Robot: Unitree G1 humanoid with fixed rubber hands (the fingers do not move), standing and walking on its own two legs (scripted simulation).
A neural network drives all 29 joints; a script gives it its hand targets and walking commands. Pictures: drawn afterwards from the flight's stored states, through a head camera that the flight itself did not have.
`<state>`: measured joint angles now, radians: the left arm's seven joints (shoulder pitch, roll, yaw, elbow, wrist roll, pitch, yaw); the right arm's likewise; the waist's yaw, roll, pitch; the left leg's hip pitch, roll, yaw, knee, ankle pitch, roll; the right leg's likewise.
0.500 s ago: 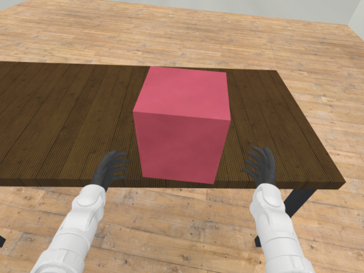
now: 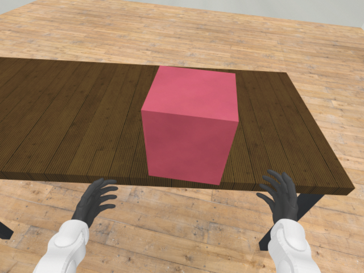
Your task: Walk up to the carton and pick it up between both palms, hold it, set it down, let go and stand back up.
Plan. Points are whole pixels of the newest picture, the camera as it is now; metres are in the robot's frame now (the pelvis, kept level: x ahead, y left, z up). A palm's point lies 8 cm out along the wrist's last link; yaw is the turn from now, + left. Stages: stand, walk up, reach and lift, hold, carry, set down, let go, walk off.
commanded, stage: set down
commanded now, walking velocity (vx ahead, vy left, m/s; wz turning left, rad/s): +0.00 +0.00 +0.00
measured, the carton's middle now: (190, 126) +0.49 -0.02 +0.05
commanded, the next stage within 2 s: none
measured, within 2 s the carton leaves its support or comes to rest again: neither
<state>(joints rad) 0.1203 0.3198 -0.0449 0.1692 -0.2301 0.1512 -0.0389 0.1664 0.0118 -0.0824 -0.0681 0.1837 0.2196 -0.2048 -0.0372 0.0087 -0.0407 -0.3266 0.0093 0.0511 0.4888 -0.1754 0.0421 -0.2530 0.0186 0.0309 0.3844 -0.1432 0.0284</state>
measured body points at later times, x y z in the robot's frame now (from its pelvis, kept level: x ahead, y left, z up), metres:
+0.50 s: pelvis +0.01 +0.00 +0.00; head +0.01 +0.01 +0.45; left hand +0.22 +0.22 +0.00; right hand +0.23 -0.20 +0.03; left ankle +0.05 +0.08 -0.74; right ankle +0.04 -0.14 -0.74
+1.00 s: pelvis +0.04 -0.01 +0.00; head +0.07 +0.00 +0.45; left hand +0.23 +0.22 -0.03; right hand +0.24 -0.21 -0.02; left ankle +0.05 +0.08 -0.74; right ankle +0.04 -0.14 -0.74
